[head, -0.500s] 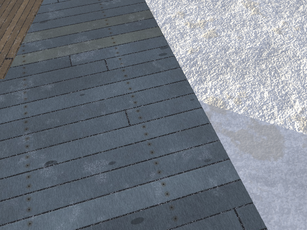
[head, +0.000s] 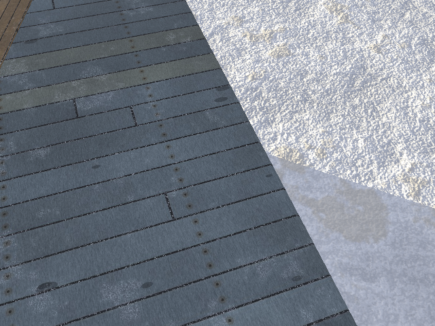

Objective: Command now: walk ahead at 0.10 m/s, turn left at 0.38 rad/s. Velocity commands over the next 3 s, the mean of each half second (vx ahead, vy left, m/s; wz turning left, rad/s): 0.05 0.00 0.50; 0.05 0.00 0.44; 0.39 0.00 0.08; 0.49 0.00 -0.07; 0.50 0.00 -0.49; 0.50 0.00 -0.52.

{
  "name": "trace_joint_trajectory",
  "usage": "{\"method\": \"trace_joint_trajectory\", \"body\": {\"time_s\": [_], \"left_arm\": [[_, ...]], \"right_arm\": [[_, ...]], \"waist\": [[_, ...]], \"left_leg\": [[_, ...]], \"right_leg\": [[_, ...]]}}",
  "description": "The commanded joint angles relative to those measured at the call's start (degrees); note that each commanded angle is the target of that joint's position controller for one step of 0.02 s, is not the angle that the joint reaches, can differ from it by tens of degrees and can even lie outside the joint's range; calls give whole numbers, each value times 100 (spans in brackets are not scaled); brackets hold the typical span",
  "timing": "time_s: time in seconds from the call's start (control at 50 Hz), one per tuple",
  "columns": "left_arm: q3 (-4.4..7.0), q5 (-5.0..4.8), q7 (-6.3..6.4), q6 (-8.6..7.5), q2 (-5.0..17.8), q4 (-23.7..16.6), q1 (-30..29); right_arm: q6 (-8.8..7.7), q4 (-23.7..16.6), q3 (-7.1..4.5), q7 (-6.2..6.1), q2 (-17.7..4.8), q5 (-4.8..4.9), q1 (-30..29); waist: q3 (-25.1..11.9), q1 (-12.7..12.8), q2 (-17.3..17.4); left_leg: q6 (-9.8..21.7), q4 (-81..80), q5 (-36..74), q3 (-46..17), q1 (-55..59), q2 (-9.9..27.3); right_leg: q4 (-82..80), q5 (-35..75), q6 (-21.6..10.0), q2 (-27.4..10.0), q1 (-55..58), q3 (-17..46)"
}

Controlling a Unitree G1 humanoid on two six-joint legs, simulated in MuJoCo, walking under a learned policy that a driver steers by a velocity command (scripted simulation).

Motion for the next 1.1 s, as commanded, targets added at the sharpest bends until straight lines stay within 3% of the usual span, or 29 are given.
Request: {"method": "trace_joint_trajectory", "body": {"time_s": [0.02,0.06,0.14,0.22,0.24,0.26,0.28,0.3,0.32,0.34,0.4,0.5,0.6,0.64,0.66,0.68,0.7,0.72,0.74,0.76,0.78,0.8,0.82,0.84,0.86,0.9,0.94,1.0,1.1], "left_arm": [[158,32,102,-7,383,-303,403],[161,40,98,-21,361,-348,306],[187,44,22,-99,366,-478,71],[233,36,-100,-234,321,-446,380],[300,48,-87,-254,530,-472,485],[398,190,-41,-220,1065,-546,423],[390,392,-63,-246,1043,-670,140],[268,366,-47,-289,687,-844,-227],[202,244,-36,-295,491,-914,-525],[169,134,-32,-289,420,-955,-653],[92,173,-47,-277,403,-912,-396],[203,159,10,-163,704,-827,79],[294,63,-55,-60,912,-872,-212],[303,27,-58,-48,959,-776,-67],[299,-16,-56,-49,961,-753,-109],[304,-88,-43,-53,960,-696,-154],[265,-90,-39,-88,805,-489,188],[168,158,-55,-101,505,-623,250],[105,158,1,-120,418,-977,-409],[173,65,24,-120,719,-949,-707],[188,21,22,-109,743,-873,-670],[222,75,62,-85,759,-695,-473],[248,109,81,-56,798,-631,-374],[242,111,58,-46,754,-550,-224],[217,101,15,-52,688,-478,-70],[149,44,-70,-84,587,-456,-123],[94,8,-127,-159,558,-546,-432],[57,-24,-195,-326,587,-574,-605],[-8,-87,-316,-557,528,-539,-554]], "right_arm": [[79,-463,-297,-143,-1027,24,-250],[166,-477,-355,-219,-1118,70,-287],[295,-467,-380,-285,-1104,82,-311],[444,-560,-382,-339,-1066,182,-449],[449,-554,-334,-353,-911,220,-339],[425,-664,-290,-357,-708,246,-243],[360,-656,-399,-364,-988,223,-161],[365,-506,-523,-349,-1292,142,63],[427,-352,-568,-350,-1308,147,276],[499,-278,-563,-374,-1196,132,390],[604,-470,-494,-338,-977,132,95],[579,-916,-372,-246,-815,120,-369],[643,-1141,-285,-161,-717,112,-361],[630,-1168,-310,-110,-784,77,-221],[619,-1171,-330,-80,-782,86,-94],[589,-1077,-344,-78,-731,84,225],[540,-997,-408,-139,-877,46,553],[477,-1075,-588,-215,-1580,-1,826],[363,-1223,-581,-198,-1807,-253,632],[246,-1266,-477,-166,-1471,-323,567],[197,-1197,-379,-198,-1231,-287,335],[204,-1205,-356,-244,-1146,-175,58],[229,-1190,-295,-288,-1021,-74,-94],[254,-1194,-229,-326,-919,-73,-164],[259,-1161,-186,-355,-822,-93,-84],[245,-1057,-188,-375,-848,-46,228],[215,-954,-190,-378,-941,-52,440],[139,-873,-225,-376,-1101,-75,567],[49,-729,-234,-270,-1207,12,795]], "waist": [[-1188,136,817],[-1270,87,795],[-1004,-7,886],[-903,264,847],[-982,299,520],[-925,83,-852],[-787,48,-1473],[-743,-106,-905],[-698,-227,-534],[-670,-234,-418],[-572,22,-457],[-960,325,-655],[-1033,297,-951],[-1058,325,-1080],[-1067,220,-1092],[-1049,21,-995],[-1140,-67,-517],[-1172,7,1066],[-1168,-205,1928],[-1226,-424,1248],[-1048,-234,1123],[-985,-90,846],[-964,6,861],[-1038,101,869],[-1214,125,814],[-1159,-50,857],[-792,-196,1001],[-498,-287,924],[-300,-324,787]], "left_leg": [[1003,-1032,327,-1796,893,1317],[976,-1084,-209,-1855,757,1288],[908,-1142,-1186,-2236,527,1245],[622,-716,-1476,-2466,271,949],[365,-257,-1940,-2294,-98,696],[-24,997,-2671,-1281,-986,-33],[-280,2515,-3064,-701,-1198,-282],[-448,3537,-2840,-792,-1097,-19],[-568,3968,-2540,-722,-1074,25],[-686,4324,-2261,-673,-1193,83],[-916,4678,-1902,-428,-1474,167],[-1111,3728,-2121,-255,-1586,498],[-923,2382,-2188,300,-440,588],[-773,1735,-2033,502,-113,481],[-622,1165,-1652,603,153,393],[-404,272,-924,719,642,272],[-161,-372,-49,405,1566,264],[382,-490,1849,-1547,2692,1602],[1713,-409,2854,-2816,2207,2739],[1849,-492,2451,-2422,2013,2522],[1517,-438,2075,-1840,1791,2174],[1184,-428,1680,-1539,1686,1854],[1048,-420,1800,-1357,1531,1726],[1030,-423,2031,-1180,1304,1607],[1013,-527,1436,-1100,1318,1517],[992,-941,-936,-1283,1506,1424],[1003,-1302,-2207,-1691,1504,1548],[1053,-1459,-2298,-1872,1504,1712],[1106,-1439,-2458,-1911,1116,1715]], "right_leg": [[-786,412,73,-29,114,2],[-1188,851,91,-4,339,38],[-1837,1071,47,49,474,59],[-3404,1787,-144,109,1305,-51],[-3816,1849,-348,-445,1809,384],[-4197,1842,-978,-1605,2041,1669],[-4435,2508,-1564,-2352,1446,2541],[-4277,2821,-1572,-2250,1244,2126],[-4152,2840,-1329,-1892,1160,1542],[-4078,2759,-1187,-1657,1264,1185],[-3971,3603,-1335,-1510,1427,567],[-3698,4499,-1550,-1889,2491,412],[-3643,4554,-1476,-1956,1957,-160],[-3482,4293,-1368,-2004,1951,-274],[-3252,4239,-1261,-1975,1866,-364],[-2946,3972,-1026,-1897,1612,-548],[-2421,3279,-602,-1714,939,-841],[-742,855,36,-1136,-689,-1433],[456,-1069,306,-413,-1744,-826],[998,-940,297,-506,-1704,-289],[1059,-487,236,-564,-1640,-220],[875,-47,238,-581,-1594,-185],[787,299,292,-583,-1434,-184],[876,568,349,-501,-1108,-245],[758,859,371,-478,-950,-298],[70,1224,331,-491,-1089,-392],[-707,1280,226,-477,-1181,-358],[-1573,1265,48,-481,-1052,-331],[-2441,1140,-238,-373,-355,-494]]}}
Next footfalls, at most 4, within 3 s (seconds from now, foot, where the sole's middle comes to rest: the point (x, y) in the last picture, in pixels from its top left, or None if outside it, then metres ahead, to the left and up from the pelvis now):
0.24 right None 0.12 -0.13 -0.77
0.70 left None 0.01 0.10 -0.77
1.20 right None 0.19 -0.05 -0.77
1.66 left None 0.36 0.34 -0.77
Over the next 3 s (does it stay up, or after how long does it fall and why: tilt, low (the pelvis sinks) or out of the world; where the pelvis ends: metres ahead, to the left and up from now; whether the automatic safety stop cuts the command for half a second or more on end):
stays up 0.95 0.42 0.01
